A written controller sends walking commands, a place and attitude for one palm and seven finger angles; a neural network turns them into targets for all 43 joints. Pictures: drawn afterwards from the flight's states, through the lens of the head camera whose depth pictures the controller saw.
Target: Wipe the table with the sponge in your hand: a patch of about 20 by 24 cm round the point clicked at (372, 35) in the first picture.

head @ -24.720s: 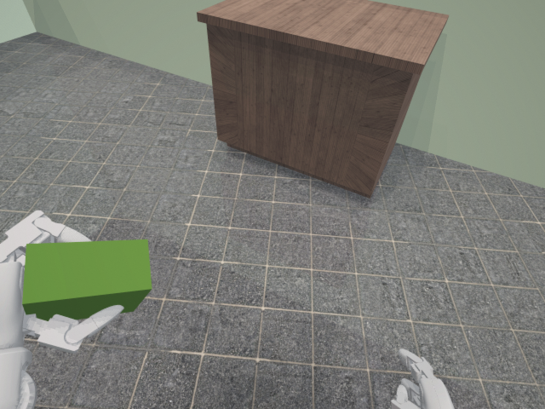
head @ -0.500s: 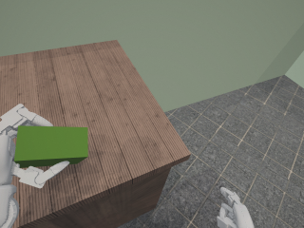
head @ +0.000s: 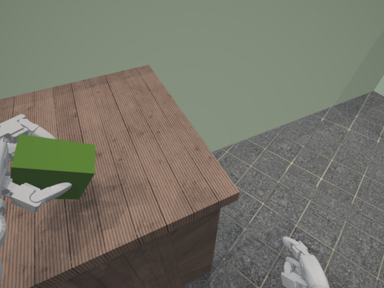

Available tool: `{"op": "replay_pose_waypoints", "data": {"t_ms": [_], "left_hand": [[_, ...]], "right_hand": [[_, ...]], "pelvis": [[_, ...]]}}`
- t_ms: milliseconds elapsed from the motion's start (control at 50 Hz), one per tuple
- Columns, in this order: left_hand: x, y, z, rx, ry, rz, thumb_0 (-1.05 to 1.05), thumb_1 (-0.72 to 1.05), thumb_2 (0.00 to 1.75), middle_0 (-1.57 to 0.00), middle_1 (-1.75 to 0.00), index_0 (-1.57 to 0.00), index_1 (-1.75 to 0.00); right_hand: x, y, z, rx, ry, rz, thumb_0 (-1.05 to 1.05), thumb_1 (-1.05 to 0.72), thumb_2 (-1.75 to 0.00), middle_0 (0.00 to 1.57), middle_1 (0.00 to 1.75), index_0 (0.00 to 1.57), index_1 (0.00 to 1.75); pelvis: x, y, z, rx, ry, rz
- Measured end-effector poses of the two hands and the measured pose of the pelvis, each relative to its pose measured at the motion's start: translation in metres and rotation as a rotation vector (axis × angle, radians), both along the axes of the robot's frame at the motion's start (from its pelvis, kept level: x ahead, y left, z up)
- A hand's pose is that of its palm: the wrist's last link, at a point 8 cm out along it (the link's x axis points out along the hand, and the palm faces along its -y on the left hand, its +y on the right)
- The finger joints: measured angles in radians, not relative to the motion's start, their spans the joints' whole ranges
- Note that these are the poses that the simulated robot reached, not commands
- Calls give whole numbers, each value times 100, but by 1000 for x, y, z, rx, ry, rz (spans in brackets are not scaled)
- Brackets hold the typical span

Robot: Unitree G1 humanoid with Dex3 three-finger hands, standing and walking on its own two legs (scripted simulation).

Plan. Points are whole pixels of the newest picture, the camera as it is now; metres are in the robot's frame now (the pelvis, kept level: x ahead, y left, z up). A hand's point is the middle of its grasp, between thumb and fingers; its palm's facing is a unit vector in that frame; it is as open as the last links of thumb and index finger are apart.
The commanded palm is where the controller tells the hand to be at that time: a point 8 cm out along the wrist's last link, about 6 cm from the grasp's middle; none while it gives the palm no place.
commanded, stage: turn the palm down, sponge in hand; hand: left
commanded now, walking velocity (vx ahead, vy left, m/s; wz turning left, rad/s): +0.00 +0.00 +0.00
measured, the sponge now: (64, 171) +0.26 +0.25 +0.16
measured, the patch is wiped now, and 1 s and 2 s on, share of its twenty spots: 0.00 0.00 0.00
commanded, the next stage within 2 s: move the sponge above the wiping area in 1.98 s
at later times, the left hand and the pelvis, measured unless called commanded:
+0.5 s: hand (77, 184) +0.23 +0.22 +0.16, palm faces +0.17 -0.55 -0.82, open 9.9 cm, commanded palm +0.18 +0.26 +0.22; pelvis +0.00 -0.06 -0.01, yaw +1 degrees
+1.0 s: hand (72, 171) +0.24 +0.22 +0.19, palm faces +0.25 -0.32 -0.91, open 9.9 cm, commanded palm +0.20 +0.26 +0.24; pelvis +0.02 -0.03 +0.00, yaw +0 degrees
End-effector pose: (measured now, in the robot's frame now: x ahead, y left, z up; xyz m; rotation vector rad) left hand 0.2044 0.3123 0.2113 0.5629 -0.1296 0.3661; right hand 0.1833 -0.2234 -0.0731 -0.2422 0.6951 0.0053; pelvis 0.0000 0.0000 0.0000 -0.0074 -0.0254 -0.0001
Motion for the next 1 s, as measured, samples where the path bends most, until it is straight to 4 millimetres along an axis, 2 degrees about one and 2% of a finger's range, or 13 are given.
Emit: {"op": "replay_pose_waypoints", "data": {"t_ms": [60, 120, 240, 300, 360, 460, 580, 640, 700, 760, 820, 920, 1000], "left_hand": [[-13, -29, -26, 43, 143, -62, -1, -48, 103, -75, -136, -75, -135], [-29, -48, -41, 59, 161, -101, -1, -48, 103, -75, -136, -75, -135], [-48, -43, -11, 208, -56, 73, -1, -49, 103, -76, -135, -76, -134], [-44, -30, 4, 240, -41, 190, -1, -49, 103, -76, -135, -76, -134], [-32, -24, 4, 247, 112, 237, -1, -48, 103, -76, -135, -76, -135], [-7, -50, -10, 313, 317, 91, -1, -48, 103, -75, -136, -75, -135], [2, -93, 7, 415, 148, -95, -1, -48, 103, -76, -135, -76, -135], [0, -87, 20, 448, 82, -19, -1, -48, 103, -76, -135, -76, -134], [0, -66, 24, 461, 121, 121, -1, -49, 103, -76, -135, -76, -134], [1, -43, 16, 474, 243, 232, 0, -48, 103, -76, -135, -76, -135], [2, -37, 7, 486, 338, 245, -1, -48, 103, -76, -135, -76, -135], [4, -68, 1, 529, 308, 78, -1, -48, 103, -76, -136, -76, -135], [2, -81, 19, 611, 196, 39, -1, -48, 103, -76, -135, -76, -135]], "right_hand": [[7, -5, 3, 6, -23, -1, 1, -90, -90, 20, 30, 21, 30], [12, -11, 7, -19, -32, 8, 1, -90, -90, 20, 30, 20, 30], [15, -23, 2, -61, -5, 49, 1, -90, -90, 20, 29, 20, 30], [15, -31, -6, -54, 17, 39, 1, -90, -90, 20, 29, 20, 30], [15, -39, -13, -29, 19, 6, 1, -90, -90, 20, 30, 20, 30], [16, -55, -18, 1, 3, -66, 1, -90, -90, 20, 30, 20, 30], [16, -71, -18, -25, 28, -113, 1, -90, -90, 20, 29, 20, 30], [17, -78, -20, -32, 58, -128, 1, -90, -90, 20, 29, 20, 30], [20, -81, -25, -37, 88, -140, 1, -91, -90, 20, 29, 20, 30], [25, -79, -27, -40, 100, -145, 1, -91, -90, 20, 29, 20, 30], [33, -72, -23, -37, 78, -140, 1, -91, -90, 20, 29, 20, 30], [51, -46, -9, -24, -1, -108, 2, -91, -90, 20, 29, 20, 30], [63, -21, 2, 8, -43, -63, 1, -91, -90, 20, 29, 20, 30]], "pelvis": [[-4, -5, -1, 5, 5, -1], [-8, -16, -4, 12, 10, 5], [-12, -41, -7, 4, -4, 45], [-12, -50, -7, 1, -17, 57], [-11, -54, -6, 2, -25, 52], [-5, -59, -6, 8, -18, 31], [12, -64, -9, 18, 12, 4], [19, -62, -10, 19, 20, -2], [23, -58, -10, 21, 23, -3], [24, -53, -9, 21, 27, 1], [22, -48, -8, 20, 28, 5], [19, -39, -6, 15, 29, 5], [16, -34, -5, 11, 18, 5]]}}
